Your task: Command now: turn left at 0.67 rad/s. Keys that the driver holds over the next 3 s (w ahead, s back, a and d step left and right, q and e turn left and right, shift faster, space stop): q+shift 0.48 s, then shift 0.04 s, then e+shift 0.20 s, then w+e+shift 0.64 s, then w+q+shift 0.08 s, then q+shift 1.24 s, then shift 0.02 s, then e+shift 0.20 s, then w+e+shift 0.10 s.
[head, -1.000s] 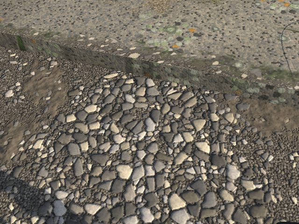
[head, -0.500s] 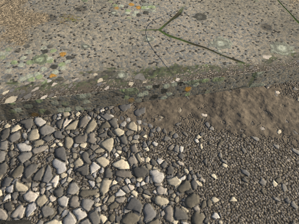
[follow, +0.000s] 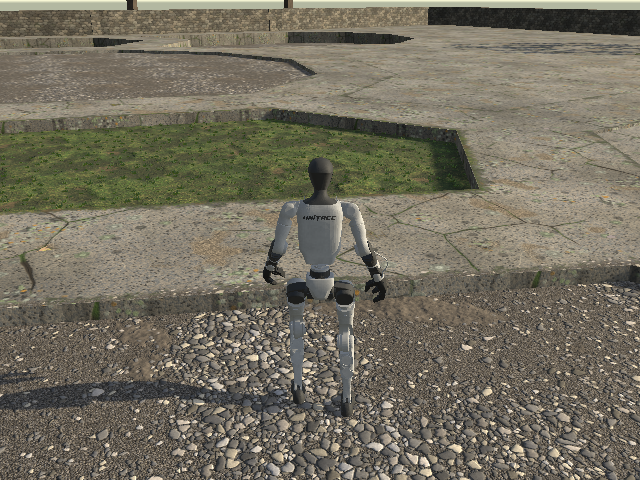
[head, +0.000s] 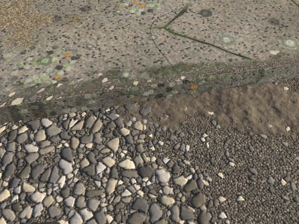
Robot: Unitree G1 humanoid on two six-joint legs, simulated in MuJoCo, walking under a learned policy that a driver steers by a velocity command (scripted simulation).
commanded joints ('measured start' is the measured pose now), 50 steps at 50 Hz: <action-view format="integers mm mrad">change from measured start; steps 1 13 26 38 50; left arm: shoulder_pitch -50 -95 -54 29 -45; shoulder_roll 170 158 141 232 96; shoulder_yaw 59 62 52 35 -3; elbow -51 -46 5 20 -127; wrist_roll -5 1 -16 -34 -54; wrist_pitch -18 -42 -70 -57 -78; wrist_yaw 2 0 -35 -42 -76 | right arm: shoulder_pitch -69 -57 -93 -79 134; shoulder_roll -41 -170 -180 -68 -91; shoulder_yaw -6 -45 -53 2 -20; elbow -130 -218 -273 -217 -106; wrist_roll -1 -3 -11 -46 -30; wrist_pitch -1 -45 -6 -49 -153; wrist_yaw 17 -34 -47 -34 -34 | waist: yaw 42 36 15 2 -54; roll -181 80 159 -164 56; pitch -99 -136 -162 -83 32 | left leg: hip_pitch -3 368 322 312 609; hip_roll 41 162 73 -134 252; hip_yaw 6 -425 -575 -120 -301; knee -107 -635 -548 -427 -837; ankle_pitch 64 515 427 -2 21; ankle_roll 5 304 267 74 237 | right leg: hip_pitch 88 -455 -260 -127 -828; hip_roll -250 35 127 -33 -63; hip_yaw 73 197 229 534 170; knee -93 675 207 -208 715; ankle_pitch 484 -112 -9 -344 22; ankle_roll -199 24 51 -157 -20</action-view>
